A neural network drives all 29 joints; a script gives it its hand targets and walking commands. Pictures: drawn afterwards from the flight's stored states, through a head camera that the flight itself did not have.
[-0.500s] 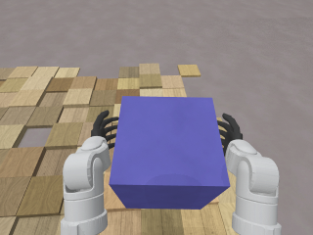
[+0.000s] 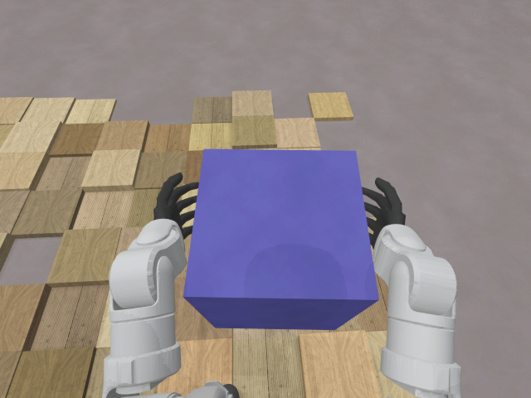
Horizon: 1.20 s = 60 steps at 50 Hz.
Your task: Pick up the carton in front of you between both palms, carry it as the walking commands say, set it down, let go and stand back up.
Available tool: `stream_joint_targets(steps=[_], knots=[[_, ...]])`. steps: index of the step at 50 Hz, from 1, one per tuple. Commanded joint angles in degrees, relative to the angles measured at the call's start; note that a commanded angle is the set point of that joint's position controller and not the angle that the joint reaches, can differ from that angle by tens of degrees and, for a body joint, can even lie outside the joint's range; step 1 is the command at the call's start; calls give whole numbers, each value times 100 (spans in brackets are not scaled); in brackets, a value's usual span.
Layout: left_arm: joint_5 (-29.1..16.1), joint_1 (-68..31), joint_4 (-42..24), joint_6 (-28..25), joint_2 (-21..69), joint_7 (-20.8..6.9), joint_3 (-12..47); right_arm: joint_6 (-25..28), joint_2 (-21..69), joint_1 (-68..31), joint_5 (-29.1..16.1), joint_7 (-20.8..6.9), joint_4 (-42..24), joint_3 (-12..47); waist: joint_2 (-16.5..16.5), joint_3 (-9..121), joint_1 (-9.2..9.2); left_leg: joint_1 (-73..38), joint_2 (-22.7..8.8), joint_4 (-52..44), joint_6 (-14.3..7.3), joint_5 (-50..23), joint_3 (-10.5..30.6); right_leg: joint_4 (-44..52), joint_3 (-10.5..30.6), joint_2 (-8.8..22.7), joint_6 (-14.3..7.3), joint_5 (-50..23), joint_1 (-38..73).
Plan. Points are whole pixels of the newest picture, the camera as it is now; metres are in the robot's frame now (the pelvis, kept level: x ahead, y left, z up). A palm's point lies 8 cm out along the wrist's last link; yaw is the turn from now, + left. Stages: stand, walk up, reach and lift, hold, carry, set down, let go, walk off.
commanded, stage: carry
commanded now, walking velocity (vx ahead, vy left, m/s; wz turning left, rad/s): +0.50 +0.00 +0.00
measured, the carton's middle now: (277, 250) +0.34 +0.00 +0.01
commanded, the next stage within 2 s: none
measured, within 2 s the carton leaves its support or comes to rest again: neither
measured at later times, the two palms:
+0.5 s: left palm (216, 73) +0.65 +0.12 +0.12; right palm (374, 69) +0.68 -0.18 +0.12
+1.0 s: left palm (242, 5) +1.01 +0.09 +0.09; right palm (358, 11) +0.99 -0.21 +0.09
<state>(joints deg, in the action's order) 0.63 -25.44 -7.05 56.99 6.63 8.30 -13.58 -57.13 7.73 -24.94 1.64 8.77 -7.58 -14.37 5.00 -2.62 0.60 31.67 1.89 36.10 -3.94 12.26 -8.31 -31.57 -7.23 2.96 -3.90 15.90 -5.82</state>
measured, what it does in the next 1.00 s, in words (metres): walks ahead: right foot, then left foot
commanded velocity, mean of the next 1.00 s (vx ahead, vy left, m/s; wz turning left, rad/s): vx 0.44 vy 0.00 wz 0.00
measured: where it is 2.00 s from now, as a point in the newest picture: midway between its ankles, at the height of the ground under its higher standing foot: (278, 220)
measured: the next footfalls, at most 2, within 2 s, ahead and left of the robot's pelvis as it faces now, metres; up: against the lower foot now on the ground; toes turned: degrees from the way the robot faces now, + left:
right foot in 0.32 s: +0.36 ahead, -0.13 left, +0.03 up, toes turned -5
left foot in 0.72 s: +0.64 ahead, +0.05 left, +0.01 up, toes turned +2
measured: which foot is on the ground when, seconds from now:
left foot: down 0.00-0.32, up 0.34-0.70, down 0.72-1.00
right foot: down 0.00-0.02, up 0.04-0.30, down 0.32-0.72, up 0.74-1.00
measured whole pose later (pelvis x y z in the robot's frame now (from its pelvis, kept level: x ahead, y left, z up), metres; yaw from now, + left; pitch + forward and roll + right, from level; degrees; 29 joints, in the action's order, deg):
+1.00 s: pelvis +0.67 -0.03 +0.00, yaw -1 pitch +5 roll -1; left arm 3.9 -24.0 -7.4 59.1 9.1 8.2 -15.6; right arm -58.4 6.3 -25.5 -0.1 9.1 -3.9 -13.6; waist -0.4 -0.3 -4.9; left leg 12.8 1.9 27.6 -4.2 20.0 -3.7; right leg -52.0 -2.3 1.6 -1.3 17.3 -39.9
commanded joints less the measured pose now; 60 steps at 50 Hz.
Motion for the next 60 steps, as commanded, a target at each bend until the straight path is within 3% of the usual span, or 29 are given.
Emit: stream_joint_targets(steps=[1, 2, 3, 5, 6, 9, 12, 15, 16, 17, 18, 21, 26, 32, 35, 36, 37, 38, 39, 41, 45, 47, 50, 53, 54, 55, 56, 58, 60], knots=[[-1327, -3495, -1203, -1, 4312, -186, 3915, 45, 4250, -3098, -1135, -64, -598, 3841, -1009, 3583, -667, -5149, -411, -1524, -681, -2860, 710, -2723, 246, 96, 517, -3390, -1658], [-1452, -3583, -1446, -5, 4334, -196, 3970, 60, 4346, -3079, -1268, -76, -751, 3963, -1929, 3550, -739, -6426, -1468, -1202, -1193, -4689, 1962, -3760, 416, -634, 603, 1004, -3538], [-1485, -3398, -1486, -4, 4128, -180, 3950, 49, 4220, -2937, -1407, -71, -953, 4052, -1841, 3761, -883, -6814, -2071, -790, -1410, -5472, 2597, -4403, 1164, -528, 532, 1786, -4171], [-1252, -3091, -1420, 16, 3944, -124, 3715, 8, 4111, -3291, -1588, -83, -1457, 4280, -563, 3645, -758, -6212, -2120, -934, -954, -4377, 2462, -3640, 1384, -95, 296, 1329, -4062], [-1143, -2881, -1302, 50, 3840, -105, 3556, -21, 4110, -3517, -1733, -104, -1667, 4408, -480, 3457, -656, -6006, -2008, -1049, -780, -3801, 2372, -2971, 1228, -23, 302, 1245, -4128], [-673, -2371, -924, 211, 3535, -26, 3274, -170, 3966, -3635, -1945, -209, -1595, 4498, -996, 3093, -562, -4518, -1619, -1253, -765, -2733, 1609, -1439, 692, -168, 422, 740, -3069], [-450, -2627, -848, 362, 3321, 47, 3185, -365, 3895, -3656, -1917, -280, -1039, 4350, -1631, 2719, -336, -3292, -1340, -1316, -346, -2543, 943, -25, -2, -417, 360, -651, -1697], [-405, -2589, -368, 587, 3304, 60, 3097, -571, 3779, -3450, -1647, -227, -418, 3969, -967, 2903, 145, -1830, -847, 435, 83, -2303, 6, 393, -440, -553, 204, -1229, 753], [-351, -2376, -64, 659, 3269, 66, 2983, -655, 3653, -3478, -1483, -176, -161, 3757, -411, 2781, 465, -916, -593, 1722, 226, -986, -12, 455, 491, 80, 112, -1038, 1307], [-280, -2517, 96, 687, 3054, 110, 2861, -744, 3668, -3344, -1303, -145, 72, 3544, 1106, 2703, 310, 511, 91, 3056, 451, 1634, 179, 1113, 3270, 1570, -580, -1810, 1666], [-424, -2887, 27, 723, 3211, 128, 2917, -797, 3675, -3440, -1195, -114, 184, 3424, 1102, 2933, 291, 1161, -50, 4078, 290, 2010, 782, 1087, 3977, 1925, -1246, -1115, 1915], [-833, -3572, 27, 676, 4070, -38, 3195, -761, 4113, -3521, -952, -98, 489, 3129, -172, 2410, 265, 1474, -532, 3767, 217, 1363, 993, 927, 2991, 1489, -1009, -1888, 1091], [-1565, -4497, -174, 306, 4944, -341, 3777, -374, 4551, -3843, -655, -64, 294, 3150, 174, 2482, 215, 972, -506, 1727, 393, 550, 740, 1190, 1892, 1140, -862, -2098, 916], [-1523, -3822, -243, 194, 4587, -236, 3883, -250, 3987, -3339, -610, 5, -115, 3249, 167, 2486, 335, -186, -79, -584, 185, -1044, 173, 707, 915, 697, -388, -3571, 1065], [-1253, -3576, -190, 227, 4423, -160, 3820, -298, 3838, -3039, -671, -65, -62, 3302, -258, 3154, -374, -3112, -78, -1282, 129, -1587, -84, -1428, 203, 338, 33, -3522, -32], [-1155, -3510, -183, 271, 4345, -145, 3770, -306, 3808, -2866, -674, -87, 31, 3273, -1022, 3312, -502, -4430, -924, -899, -64, -2436, 1132, -2517, 230, -7, 210, -1278, -1485], [-1050, -3431, 34, 352, 4247, -120, 3618, -349, 3611, -2613, -577, -80, 260, 3100, -1776, 2846, -518, -4811, -1653, -486, -319, -5385, 2205, -3418, 251, -674, 291, 1355, -2638], [-974, -3090, 253, 414, 4278, -99, 3524, -346, 3426, -2973, -654, -32, 104, 3155, -2218, 3665, -545, -5777, -2431, -641, -1404, -4208, 3671, -4843, 753, -773, 307, 1654, -3684], [-825, -3029, 178, 423, 4205, -54, 3399, -354, 3729, -2998, -886, -62, 93, 3369, -1641, 3555, -479, -5320, -2287, -872, -1388, -2628, 3685, -4969, 1025, -340, 200, 1430, -3958], [-731, -3292, 57, 391, 4402, -33, 3268, -280, 4265, -3576, -1246, -221, -161, 3665, -947, 3030, -407, -4407, -1981, -1123, -1154, -2055, 3231, -4518, 943, -89, 206, 926, -4015], [-548, -3330, -81, 159, 4590, -68, 3293, -66, 4790, -4321, -1764, -429, -504, 4147, -932, 2841, -342, -3806, -1725, -1390, -1074, -1566, 2671, -3691, 740, -14, 244, 677, -3981], [-527, -3249, -191, 72, 4513, -50, 3333, -9, 4765, -4226, -1789, -429, -497, 4195, -908, 2632, -415, -3646, -1584, -1379, -1025, -2459, 2172, -2655, 530, -74, 311, 667, -3834], [-556, -3092, -321, 7, 4254, 13, 3400, 18, 4518, -3871, -1725, -372, -491, 4138, -1328, 2599, -374, -3334, -1024, -931, -482, -4561, 1095, -999, -100, -530, 248, -568, -2738], [-659, -2811, -410, 48, 3975, 31, 3468, -43, 4162, -3283, -1483, -247, -340, 3919, -1328, 3092, -58, -3222, -792, 535, -39, -5216, 411, 326, -373, -805, 89, -2340, -1031], [-700, -2756, -418, 79, 3911, 15, 3457, -77, 4032, -3226, -1389, -207, -360, 3841, -1077, 3189, 142, -2849, -668, 1266, 121, -4311, 241, 1071, -319, -677, 135, -3224, -120], [-757, -2820, -475, 108, 3866, -4, 3438, -121, 3879, -3307, -1302, -167, -429, 3770, -322, 3182, 150, -1647, -380, 2051, 315, -1361, 289, 681, 755, 358, 57, -5696, 1071], [-873, -2975, -657, 94, 3686, 31, 3491, -195, 3799, -3216, -1255, -150, -512, 3743, 969, 3926, 331, -364, 433, 3274, 487, 1717, 656, 514, 2843, 1747, -907, -7419, 2252], [-1223, -3279, -937, 198, 3829, 14, 3634, -329, 3776, -3472, -1332, -94, -788, 3629, 515, 3757, 302, -105, 186, 3778, 361, 1927, 1270, 284, 2558, 1722, -1353, -7588, 2022], [-1436, -3519, -1109, 269, 4054, -72, 3844, -394, 3773, -3514, -1301, -75, -835, 3600, -62, 3381, 246, 213, -174, 2806, 358, 1809, 1221, 500, 2156, 1387, -1080, -6400, 1816]])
